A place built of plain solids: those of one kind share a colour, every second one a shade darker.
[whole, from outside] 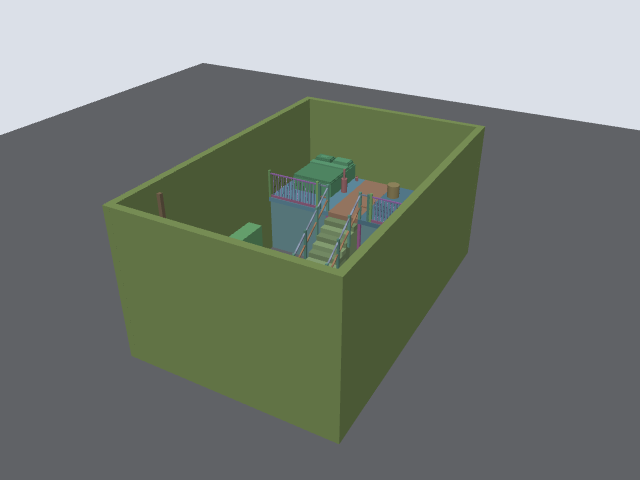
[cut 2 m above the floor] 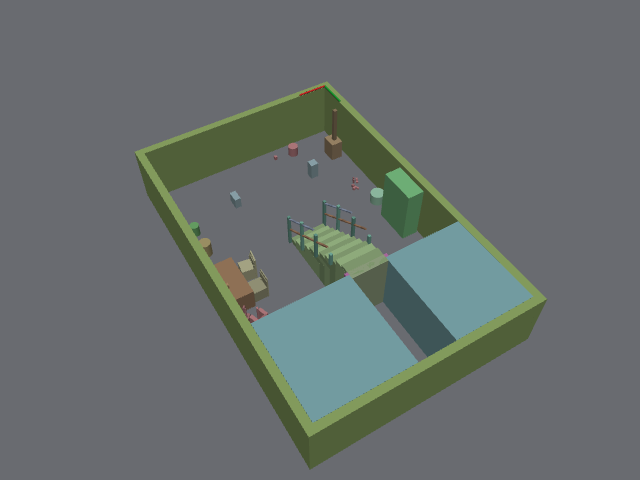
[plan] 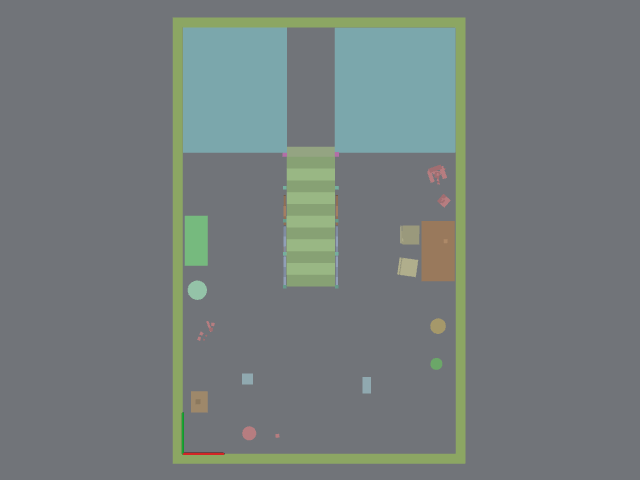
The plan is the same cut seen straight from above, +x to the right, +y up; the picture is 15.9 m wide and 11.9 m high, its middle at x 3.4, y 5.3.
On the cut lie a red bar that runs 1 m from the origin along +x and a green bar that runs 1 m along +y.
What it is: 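A dwelling of one tall room, 6.8 x 10.6 m inside and 5.1 m high, with a sleeping gallery 2.28 m up across one short end and a free-standing straight stair of 12 risers to it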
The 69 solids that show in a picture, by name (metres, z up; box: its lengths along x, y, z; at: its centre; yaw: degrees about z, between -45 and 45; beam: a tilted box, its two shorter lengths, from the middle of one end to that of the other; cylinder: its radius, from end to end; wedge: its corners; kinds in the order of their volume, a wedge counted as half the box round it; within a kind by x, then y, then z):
{
 "wall_1": {"box": [0.25, 11.07, 5.29], "at": [-0.12, 5.28, 2.59]},
 "wall_2": {"box": [7.26, 0.25, 5.29], "at": [3.38, -0.12, 2.59]},
 "wall_3": {"box": [7.26, 0.25, 5.29], "at": [3.38, 10.69, 2.59]},
 "wall_4": {"box": [0.25, 11.07, 5.29], "at": [6.89, 5.28, 2.59]},
 "plinth_1": {"box": [2.58, 3.11, 2.16], "at": [1.29, 9.01, 1.03]},
 "plinth_2": {"box": [3.0, 3.11, 2.16], "at": [5.26, 9.01, 1.03]},
 "step_1": {"box": [1.2, 0.88, 0.24], "at": [3.17, 4.58, 0.07]},
 "step_2": {"box": [1.2, 0.88, 0.43], "at": [3.17, 4.88, 0.17]},
 "step_3": {"box": [1.2, 0.88, 0.62], "at": [3.17, 5.17, 0.26]},
 "step_4": {"box": [1.2, 0.88, 0.81], "at": [3.17, 5.46, 0.35]},
 "step_5": {"box": [1.2, 0.88, 1.0], "at": [3.17, 5.75, 0.45]},
 "step_6": {"box": [1.2, 0.88, 1.19], "at": [3.17, 6.05, 0.55]},
 "step_7": {"box": [1.2, 0.88, 1.38], "at": [3.17, 6.34, 0.64]},
 "step_8": {"box": [1.2, 0.88, 1.57], "at": [3.17, 6.63, 0.73]},
 "step_9": {"box": [1.2, 0.88, 1.76], "at": [3.17, 6.92, 0.83]},
 "step_10": {"box": [1.2, 0.83, 1.95], "at": [3.17, 7.19, 0.93]},
 "step_11": {"box": [1.2, 0.53, 2.14], "at": [3.17, 7.34, 1.02]},
 "bedstead_gallery_bed_1": {"box": [0.8, 0.28, 0.75], "at": [0.88, 9.84, 2.6]},
 "bedstead_gallery_bed_2": {"box": [0.62, 0.38, 0.85], "at": [0.89, 10.22, 2.65]},
 "bedstead_gallery_bed_3": {"box": [0.68, 0.47, 0.8], "at": [0.89, 10.24, 2.63]},
 "bedstead_gallery_bed_4": {"box": [1.65, 1.06, 0.63], "at": [1.28, 8.98, 2.55]},
 "bedstead_gallery_bed_5": {"box": [1.6, 2.05, 0.69], "at": [1.28, 9.48, 2.57]},
 "bedstead_gallery_bed_6": {"box": [1.65, 2.11, 0.58], "at": [1.28, 9.5, 2.52]},
 "bedstead_gallery_bed_7": {"box": [1.65, 1.05, 0.63], "at": [1.28, 10.03, 2.55]},
 "bedstead_gallery_bed_8": {"box": [0.62, 0.4, 0.85], "at": [1.66, 10.26, 2.65]},
 "bedstead_gallery_bed_9": {"box": [0.8, 0.28, 0.75], "at": [1.68, 9.84, 2.6]},
 "upper_floor_1": {"box": [2.71, 3.33, 0.18], "at": [1.23, 9.03, 2.19]},
 "upper_floor_2": {"box": [3.12, 3.33, 0.18], "at": [5.32, 9.03, 2.19]},
 "slotfit_storage_1": {"box": [0.57, 1.24, 1.94], "at": [0.33, 5.28, 0.92]},
 "slotfit_loft_table_1": {"box": [0.83, 1.49, 0.79], "at": [6.33, 5.02, 0.34]},
 "upper_floor_head_1": {"box": [1.2, 3.21, 0.18], "at": [3.17, 8.96, 2.19]},
 "head_base_1": {"box": [1.2, 0.25, 2.23], "at": [3.17, 7.49, 1.06]},
 "stove_1": {"box": [0.13, 0.13, 4.39], "at": [0.37, 1.29, 2.89]},
 "stove_2": {"box": [0.42, 0.53, 0.76], "at": [0.41, 1.29, 0.33]},
 "slotfit_loft_chair_1": {"box": [0.05, 0.43, 0.9], "at": [5.37, 4.65, 0.4], "yaw": -8.1},
 "slotfit_loft_chair_2": {"box": [0.025, 0.45, 0.79], "at": [5.43, 5.44, 0.34], "yaw": -0.4},
 "slotfit_loft_chair_3": {"box": [0.42, 0.43, 0.53], "at": [5.6, 4.62, 0.22], "yaw": -8.1},
 "slotfit_loft_chair_4": {"box": [0.42, 0.47, 0.5], "at": [5.65, 5.42, 0.2], "yaw": -0.4},
 "clutter_clhall_1": {"cylinder": 0.17, "from": [1.65, 0.51, -0.05], "to": [1.65, 0.51, 0.37]},
 "clutter_clhall_2": {"cylinder": 0.12, "from": [2.31, 9.17, 2.23], "to": [2.31, 9.17, 2.83]},
 "clutter_clhall_3": {"box": [0.1, 0.29, 0.8], "at": [6.15, 6.87, 0.91], "yaw": 18.9},
 "clutter_clhall_4": {"box": [0.32, 0.11, 0.78], "at": [6.26, 7.07, 0.92], "yaw": 18.9},
 "clutter_clhall_5": {"box": [0.11, 0.31, 0.93], "at": [6.45, 6.97, 0.85], "yaw": 18.9},
 "clutter_clhall_6": {"box": [0.15, 0.25, 0.58], "at": [6.51, 6.24, 0.24], "yaw": -42.5},
 "slotfit_hallpiece_corner_1": {"cylinder": 0.23, "from": [4.13, 9.71, 2.23], "to": [4.13, 9.71, 2.77]},
 "slotfit_hallpiece_corner_2": {"cylinder": 0.19, "from": [6.33, 3.16, -0.05], "to": [6.33, 3.16, 0.52]},
 "guard_post_1": {"box": [0.09, 0.09, 1.1], "at": [2.19, 7.41, 2.78]},
 "guard_post_2": {"box": [0.09, 0.09, 1.27], "at": [2.53, 4.14, 0.58]},
 "guard_post_3": {"box": [0.09, 0.09, 1.27], "at": [2.53, 4.96, 1.11]},
 "guard_post_4": {"box": [0.09, 0.09, 1.27], "at": [2.53, 5.78, 1.65]},
 "guard_post_5": {"box": [0.09, 0.09, 1.27], "at": [2.53, 6.59, 2.18]},
 "guard_post_6": {"box": [0.09, 0.09, 1.11], "at": [2.53, 7.41, 2.79]},
 "guard_post_7": {"box": [0.09, 0.09, 1.27], "at": [3.82, 4.14, 0.58]},
 "guard_post_8": {"box": [0.09, 0.09, 1.27], "at": [3.82, 4.96, 1.11]},
 "guard_post_9": {"box": [0.09, 0.09, 1.27], "at": [3.82, 5.78, 1.65]},
 "guard_post_10": {"box": [0.09, 0.09, 1.27], "at": [3.82, 6.59, 2.18]},
 "guard_post_11": {"box": [0.09, 0.09, 1.11], "at": [3.82, 7.41, 2.79]},
 "guard_post_12": {"box": [0.09, 0.09, 1.1], "at": [4.15, 7.41, 2.78]},
 "slotfit_known_1": {"box": [0.28, 0.28, 0.66], "at": [1.6, 1.85, 0.28]},
 "slotfit_known_2": {"box": [0.21, 0.41, 0.44], "at": [4.56, 1.7, 0.17]},
 "slotfit_corner_1": {"cylinder": 0.24, "from": [0.36, 4.06, -0.05], "to": [0.36, 4.06, 0.38]},
 "slotfit_seat_1": {"cylinder": 0.15, "from": [6.29, 2.23, -0.05], "to": [6.29, 2.23, 0.41]},
 "post_1": {"box": [0.11, 0.12, 2.16], "at": [3.82, 7.42, 1.03]},
 "gal_guard_newel_1": {"box": [0.09, 0.09, 1.15], "at": [0.04, 7.41, 2.81]},
 "gal_guard_newel_2": {"box": [0.09, 0.09, 1.15], "at": [2.1, 7.41, 2.81]},
 "gal_guard_newel_3": {"box": [0.09, 0.09, 1.15], "at": [4.24, 7.41, 2.81]},
 "gal_guard_board_1": {"box": [2.06, 0.04, 0.15], "at": [1.07, 7.41, 2.31]},
 "gal_guard_rail_1": {"box": [2.06, 0.06, 0.044], "at": [1.07, 7.41, 3.26]},
 "gal_guard_rail_2": {"box": [1.24, 0.06, 0.044], "at": [4.86, 7.41, 3.26]}
}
